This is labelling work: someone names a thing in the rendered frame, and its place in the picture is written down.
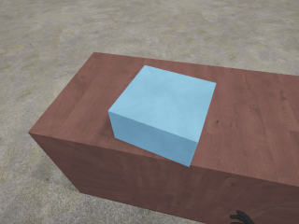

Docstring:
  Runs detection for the pedestal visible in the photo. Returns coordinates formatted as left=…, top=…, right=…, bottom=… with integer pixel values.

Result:
left=28, top=52, right=299, bottom=224

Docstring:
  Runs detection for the carton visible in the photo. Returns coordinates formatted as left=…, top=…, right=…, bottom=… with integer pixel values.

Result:
left=107, top=65, right=217, bottom=167

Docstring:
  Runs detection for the right robot hand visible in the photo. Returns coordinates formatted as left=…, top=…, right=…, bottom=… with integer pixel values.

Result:
left=229, top=210, right=255, bottom=224

